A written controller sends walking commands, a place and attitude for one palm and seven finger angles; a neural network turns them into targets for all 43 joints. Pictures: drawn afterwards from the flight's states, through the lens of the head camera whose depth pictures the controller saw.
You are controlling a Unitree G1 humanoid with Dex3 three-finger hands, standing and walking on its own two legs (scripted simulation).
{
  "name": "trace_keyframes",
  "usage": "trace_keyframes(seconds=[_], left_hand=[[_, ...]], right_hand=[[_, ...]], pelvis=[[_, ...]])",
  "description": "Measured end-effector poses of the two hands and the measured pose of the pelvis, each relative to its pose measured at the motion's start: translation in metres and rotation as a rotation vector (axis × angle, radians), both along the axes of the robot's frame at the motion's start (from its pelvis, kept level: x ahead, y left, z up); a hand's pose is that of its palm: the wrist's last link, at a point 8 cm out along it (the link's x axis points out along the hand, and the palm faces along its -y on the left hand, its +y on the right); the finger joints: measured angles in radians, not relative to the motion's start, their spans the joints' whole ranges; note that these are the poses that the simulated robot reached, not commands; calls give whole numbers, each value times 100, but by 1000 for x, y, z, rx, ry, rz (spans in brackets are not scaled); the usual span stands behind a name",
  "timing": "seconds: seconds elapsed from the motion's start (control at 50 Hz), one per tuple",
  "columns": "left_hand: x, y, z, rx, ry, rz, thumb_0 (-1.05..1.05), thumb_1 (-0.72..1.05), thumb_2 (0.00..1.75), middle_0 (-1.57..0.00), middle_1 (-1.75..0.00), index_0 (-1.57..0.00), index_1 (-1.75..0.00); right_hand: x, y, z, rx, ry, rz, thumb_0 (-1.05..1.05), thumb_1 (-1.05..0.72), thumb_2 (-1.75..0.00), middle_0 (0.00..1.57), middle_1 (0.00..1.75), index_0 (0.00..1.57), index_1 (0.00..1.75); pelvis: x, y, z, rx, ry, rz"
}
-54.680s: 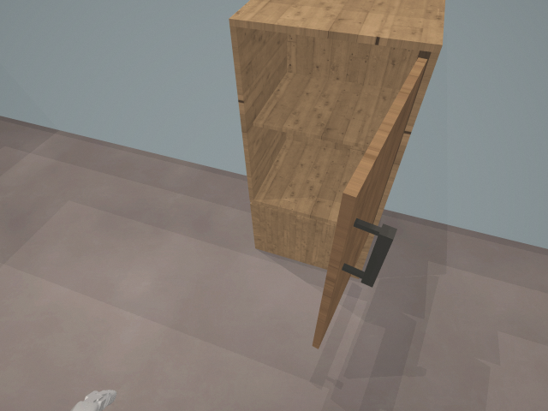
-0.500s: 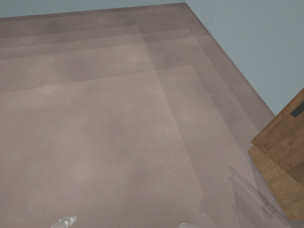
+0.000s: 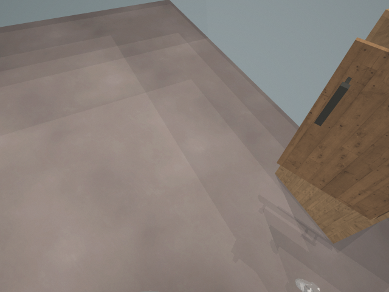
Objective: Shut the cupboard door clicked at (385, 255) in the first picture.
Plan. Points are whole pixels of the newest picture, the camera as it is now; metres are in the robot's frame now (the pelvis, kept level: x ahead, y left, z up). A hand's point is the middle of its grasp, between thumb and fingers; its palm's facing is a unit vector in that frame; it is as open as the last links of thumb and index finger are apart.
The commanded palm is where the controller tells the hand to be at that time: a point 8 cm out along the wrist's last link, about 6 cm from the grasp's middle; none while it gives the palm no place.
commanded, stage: turn to face it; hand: left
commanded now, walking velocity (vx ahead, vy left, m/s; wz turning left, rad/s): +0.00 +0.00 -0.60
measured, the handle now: (333, 102) +0.65 -0.37 +0.00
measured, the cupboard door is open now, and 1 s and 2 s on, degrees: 23 23 23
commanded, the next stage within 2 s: take the last steps up to it in 0.86 s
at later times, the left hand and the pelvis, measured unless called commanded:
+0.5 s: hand (135, 280) +0.16 +0.14 -0.14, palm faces -0.29 -0.92 -0.27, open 7.4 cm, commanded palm none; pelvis +0.00 -0.03 +0.01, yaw -17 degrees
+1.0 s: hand (145, 260) +0.20 +0.13 -0.15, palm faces -0.48 -0.85 -0.22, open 7.4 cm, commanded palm none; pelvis +0.03 -0.01 +0.01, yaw -30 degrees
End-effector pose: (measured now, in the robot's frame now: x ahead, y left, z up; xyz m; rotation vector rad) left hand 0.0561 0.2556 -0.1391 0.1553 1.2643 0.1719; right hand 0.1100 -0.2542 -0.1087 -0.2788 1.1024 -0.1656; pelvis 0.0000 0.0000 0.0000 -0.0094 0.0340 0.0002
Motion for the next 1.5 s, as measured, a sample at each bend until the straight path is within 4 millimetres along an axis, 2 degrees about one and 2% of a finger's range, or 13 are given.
trace_keyframes(seconds=[0.16,0.26,0.36,0.44,0.54,0.68,0.74,0.94,1.12,1.22,1.34,1.42,1.5], left_hand=[[44,5,14,0,-21,-116,1,91,90,-20,-30,-20,-30],[79,-15,21,20,-58,-218,1,91,90,-20,-30,-20,-30],[108,-45,22,60,-125,-316,1,91,90,-20,-30,-20,-30],[109,-61,29,64,-113,-351,0,91,90,-20,-30,-20,-30],[108,-69,27,39,-72,-390,0,91,90,-20,-30,-20,-30],[121,-60,5,-11,-31,-426,1,91,90,-20,-30,-20,-30],[132,-55,-3,-20,-15,-447,1,91,90,-20,-30,-20,-30],[159,-68,13,-8,-8,-531,1,91,90,-20,-30,-20,-30],[157,-113,18,17,-38,-610,0,91,90,-20,-30,-20,-30],[139,-119,22,16,16,-592,0,91,90,-20,-30,-20,-30],[132,-121,8,4,132,-573,0,91,90,-20,-30,-20,-30],[144,-122,-14,-7,201,-561,0,91,90,-20,-30,-20,-30],[178,-141,-17,1,214,-620,1,91,90,-20,-30,-20,-30]], right_hand=[[-47,2,7,4,53,-100,0,-91,-90,20,30,20,30],[-86,-14,-6,33,101,-207,0,-91,-90,20,30,20,30],[-122,-41,-33,58,151,-309,1,-91,-90,20,30,20,30],[-131,-50,-29,50,168,-363,1,-91,-90,20,30,20,30],[-126,-49,-14,50,121,-397,1,-91,-90,20,30,20,30],[-112,-28,-5,17,54,-439,1,-91,-90,20,30,20,30],[-116,-13,-2,4,52,-450,0,-91,-90,20,30,20,30],[-162,22,-2,68,152,-560,0,-91,-90,20,30,20,30],[-217,14,-34,160,244,-679,1,-91,-90,20,30,20,30],[-205,-10,-23,149,227,-685,1,-91,-90,20,30,20,30],[-151,-44,-13,101,145,-661,1,-91,-90,20,30,20,30],[-110,-64,-17,44,73,-639,1,-91,-90,20,30,20,30],[-99,-68,-12,30,53,-670,0,-91,-90,20,30,20,30]], pelvis=[[1,3,12,-30,-20,-103],[2,-7,8,-28,-23,-171],[2,-25,-7,-8,-21,-231],[2,-27,1,0,-23,-269],[7,-26,8,12,-19,-316],[23,-8,1,-11,-8,-389],[27,-1,-1,-13,-9,-424],[29,-1,13,-26,-4,-497],[24,-29,2,-2,-10,-548],[37,-44,11,8,-10,-562],[66,-62,9,2,-5,-571],[94,-72,-6,-12,-8,-597],[110,-86,-4,2,-29,-636]])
